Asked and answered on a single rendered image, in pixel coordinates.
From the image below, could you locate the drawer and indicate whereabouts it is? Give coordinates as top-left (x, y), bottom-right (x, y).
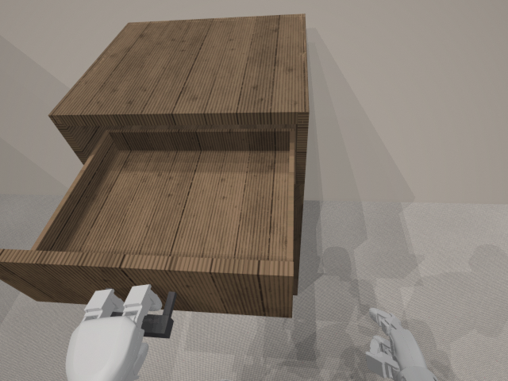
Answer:
top-left (0, 129), bottom-right (294, 318)

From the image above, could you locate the handle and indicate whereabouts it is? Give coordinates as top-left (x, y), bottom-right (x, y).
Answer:
top-left (106, 288), bottom-right (177, 339)

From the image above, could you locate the right robot hand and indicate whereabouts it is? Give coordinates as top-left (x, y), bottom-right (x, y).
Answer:
top-left (366, 308), bottom-right (428, 381)

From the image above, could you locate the cabinet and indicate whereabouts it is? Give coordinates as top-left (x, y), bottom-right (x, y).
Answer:
top-left (48, 13), bottom-right (310, 295)

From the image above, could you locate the left robot hand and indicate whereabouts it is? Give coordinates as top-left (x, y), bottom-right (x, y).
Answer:
top-left (65, 284), bottom-right (162, 381)

